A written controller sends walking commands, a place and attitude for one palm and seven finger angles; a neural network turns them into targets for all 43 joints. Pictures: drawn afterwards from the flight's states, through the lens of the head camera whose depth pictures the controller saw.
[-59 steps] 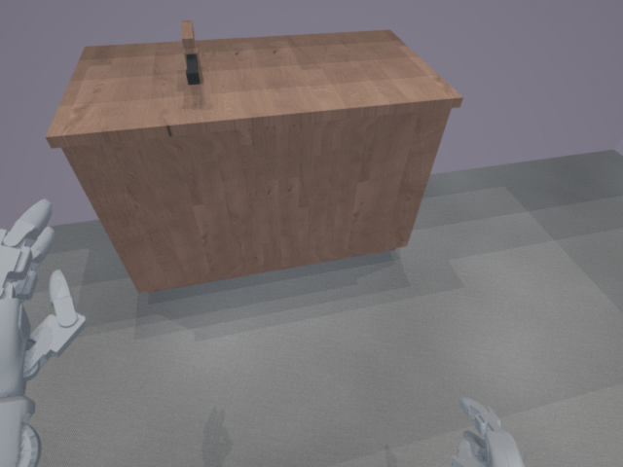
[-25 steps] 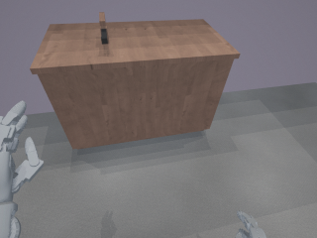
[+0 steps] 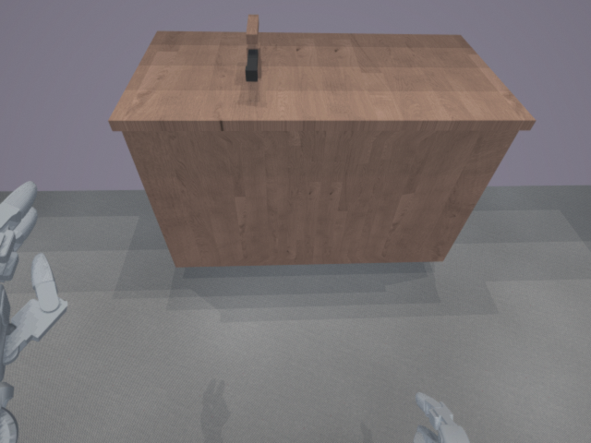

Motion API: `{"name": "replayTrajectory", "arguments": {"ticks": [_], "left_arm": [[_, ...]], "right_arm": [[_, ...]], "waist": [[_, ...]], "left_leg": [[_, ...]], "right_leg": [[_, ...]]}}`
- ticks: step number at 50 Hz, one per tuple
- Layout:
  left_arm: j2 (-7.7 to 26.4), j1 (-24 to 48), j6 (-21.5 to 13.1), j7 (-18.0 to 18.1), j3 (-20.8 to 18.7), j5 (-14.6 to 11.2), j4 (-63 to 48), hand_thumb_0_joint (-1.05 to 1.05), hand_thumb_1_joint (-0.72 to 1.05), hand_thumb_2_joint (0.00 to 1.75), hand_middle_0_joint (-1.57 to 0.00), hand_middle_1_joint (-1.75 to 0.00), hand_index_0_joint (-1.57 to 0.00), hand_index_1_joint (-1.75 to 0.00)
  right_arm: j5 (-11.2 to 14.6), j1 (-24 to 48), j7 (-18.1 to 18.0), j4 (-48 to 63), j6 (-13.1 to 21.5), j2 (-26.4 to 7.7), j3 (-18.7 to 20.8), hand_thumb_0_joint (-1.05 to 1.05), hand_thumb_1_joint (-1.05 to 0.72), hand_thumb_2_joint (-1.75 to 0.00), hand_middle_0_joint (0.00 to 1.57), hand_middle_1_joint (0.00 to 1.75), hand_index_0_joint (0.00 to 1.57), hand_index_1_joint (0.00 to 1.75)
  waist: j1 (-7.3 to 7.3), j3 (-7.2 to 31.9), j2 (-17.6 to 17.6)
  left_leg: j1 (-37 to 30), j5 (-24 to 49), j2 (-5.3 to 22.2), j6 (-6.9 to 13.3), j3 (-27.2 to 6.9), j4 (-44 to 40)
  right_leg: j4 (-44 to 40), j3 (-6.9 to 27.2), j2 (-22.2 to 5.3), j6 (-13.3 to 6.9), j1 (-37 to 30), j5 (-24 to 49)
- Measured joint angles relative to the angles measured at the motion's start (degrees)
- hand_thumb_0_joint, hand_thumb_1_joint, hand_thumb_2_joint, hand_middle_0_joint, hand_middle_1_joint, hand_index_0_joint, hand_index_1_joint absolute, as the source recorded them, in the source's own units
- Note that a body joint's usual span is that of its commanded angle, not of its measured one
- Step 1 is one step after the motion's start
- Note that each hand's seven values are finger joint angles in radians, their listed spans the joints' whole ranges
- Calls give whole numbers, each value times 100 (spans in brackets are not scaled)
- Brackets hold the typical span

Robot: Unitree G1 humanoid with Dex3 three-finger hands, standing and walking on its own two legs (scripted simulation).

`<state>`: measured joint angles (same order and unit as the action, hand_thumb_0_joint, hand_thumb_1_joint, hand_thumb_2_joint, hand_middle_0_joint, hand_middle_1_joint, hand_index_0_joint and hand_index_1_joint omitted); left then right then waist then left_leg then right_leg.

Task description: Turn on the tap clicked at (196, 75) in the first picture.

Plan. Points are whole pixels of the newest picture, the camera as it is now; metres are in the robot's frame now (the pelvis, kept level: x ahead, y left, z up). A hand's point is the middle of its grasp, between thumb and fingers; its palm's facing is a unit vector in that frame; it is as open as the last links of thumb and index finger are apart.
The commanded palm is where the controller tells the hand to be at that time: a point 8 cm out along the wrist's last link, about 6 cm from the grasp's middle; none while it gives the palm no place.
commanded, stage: walk to a spot facing it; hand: left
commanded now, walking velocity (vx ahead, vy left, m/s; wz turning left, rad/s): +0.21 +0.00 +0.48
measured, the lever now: (251, 73) +0.90 +0.17 +0.06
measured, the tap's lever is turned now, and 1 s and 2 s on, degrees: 0 0 0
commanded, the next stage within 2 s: turn to face it in 0.02 s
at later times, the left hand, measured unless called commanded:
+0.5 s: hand (158, 214) +0.32 +0.19 +0.17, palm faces +0.44 -0.79 -0.43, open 7.4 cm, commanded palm +0.27 +0.22 +0.17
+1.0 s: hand (262, 202) +0.37 +0.07 +0.15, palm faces +0.21 -0.85 -0.48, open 7.4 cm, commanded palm +0.32 +0.13 +0.17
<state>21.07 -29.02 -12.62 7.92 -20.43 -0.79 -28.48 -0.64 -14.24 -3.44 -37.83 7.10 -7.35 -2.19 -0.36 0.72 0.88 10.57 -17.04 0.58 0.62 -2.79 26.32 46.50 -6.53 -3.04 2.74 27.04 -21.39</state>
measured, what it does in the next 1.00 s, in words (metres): steps to the right: right foot, then left foot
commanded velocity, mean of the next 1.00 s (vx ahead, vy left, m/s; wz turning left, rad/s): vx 0.03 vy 0.01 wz -0.28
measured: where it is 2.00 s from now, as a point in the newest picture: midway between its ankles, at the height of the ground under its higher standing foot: outside the picture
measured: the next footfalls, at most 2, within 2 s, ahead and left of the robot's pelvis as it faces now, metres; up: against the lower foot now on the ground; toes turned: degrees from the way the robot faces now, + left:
right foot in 0.08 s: +0.10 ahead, -0.12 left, +0.00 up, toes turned -7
left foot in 0.52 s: +0.17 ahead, +0.07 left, +0.00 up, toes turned +7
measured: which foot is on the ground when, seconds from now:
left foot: down 0.00-0.10, up 0.12-0.50, down 0.52-0.86, up 0.88-1.00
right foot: up 0.00-0.06, down 0.08-0.54, up 0.56-0.82, down 0.84-1.00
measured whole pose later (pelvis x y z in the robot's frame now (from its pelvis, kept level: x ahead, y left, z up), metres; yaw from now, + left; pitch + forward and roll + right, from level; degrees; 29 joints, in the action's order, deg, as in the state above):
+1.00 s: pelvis +0.10 -0.11 -0.01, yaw -13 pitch +1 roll +1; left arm 20.1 -28.0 -11.1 8.7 -21.8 -1.4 -27.8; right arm 0.6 -10.5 -2.6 -35.5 2.7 -13.6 0.8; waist 0.5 -4.2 1.9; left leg 25.2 -28.0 4.4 -3.5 3.7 60.9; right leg 33.4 -4.8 -0.1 -3.6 20.2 -14.1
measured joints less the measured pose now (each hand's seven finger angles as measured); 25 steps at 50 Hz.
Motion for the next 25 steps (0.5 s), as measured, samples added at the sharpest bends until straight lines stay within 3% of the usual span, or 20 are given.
{"name": "replayTrajectory", "arguments": {"ticks": [4,5,7,9,11,13,17,21,25], "left_arm": [[40,176,124,3,-38,0,196,1,89,90,-21,-30,-21,-30],[13,293,153,0,-4,29,221,1,89,90,-21,-30,-21,-30],[-71,550,203,-21,116,44,270,1,89,90,-21,-30,-21,-30],[-158,582,160,-24,165,22,288,1,89,90,-22,-30,-21,-30],[-197,297,61,-18,82,24,238,1,89,90,-22,-30,-21,-30],[-181,-30,8,-8,-9,27,161,1,89,90,-22,-30,-21,-30],[-79,-203,-15,72,-67,-3,-28,1,89,90,-22,-30,-22,-30],[-49,35,-33,158,-64,-17,-149,1,89,90,-22,-30,-22,-30],[-35,309,-18,187,-54,-19,-33,1,89,90,-22,-30,-22,-30]], "right_arm": [[3,81,-46,71,-47,-162,48,2,-90,-90,20,30,21,30],[16,131,-47,73,-78,-244,86,2,-90,-90,20,30,21,30],[34,289,-54,-28,-194,-397,183,2,-90,-90,20,30,21,30],[32,413,-37,-105,-293,-509,258,2,-91,-90,20,30,21,30],[29,507,-32,-47,-398,-591,283,2,-91,-90,20,30,21,30],[23,570,-59,78,-480,-644,302,2,-91,-90,20,30,21,30],[-8,575,-109,300,-476,-715,326,2,-91,-90,20,30,20,29],[2,571,-117,442,-448,-712,327,2,-91,-90,20,30,20,29],[65,550,-80,574,-518,-595,269,2,-91,-90,20,30,20,29]], "waist": [[-22,-39,89],[-6,-86,181],[32,-203,231],[36,-275,121],[37,-292,22],[48,-308,-35],[-47,-366,-116],[-226,-343,-137],[-253,-196,-137]], "left_leg": [[29,-420,1,-164,-135,468],[186,-588,45,-122,-165,880],[776,-999,-22,-61,-111,2427],[1307,-956,-110,-114,82,3721],[1684,-730,-21,-197,292,4305],[1884,-543,125,-267,421,4183],[1769,-209,330,-308,675,2676],[1422,-8,290,-293,901,1498],[919,449,199,-264,1110,669]], "right_leg": [[-1443,-243,146,-89,-758,376],[-1532,-346,190,-291,-827,749],[-1231,-526,130,-602,-826,624],[-1172,-566,18,-709,-933,395],[-1305,-506,-4,-718,-1039,367],[-1487,-446,19,-742,-1145,406],[-1735,-364,76,-793,-1330,417],[-1714,-203,195,-794,-1384,311],[-1535,-25,373,-762,-1401,116]]}}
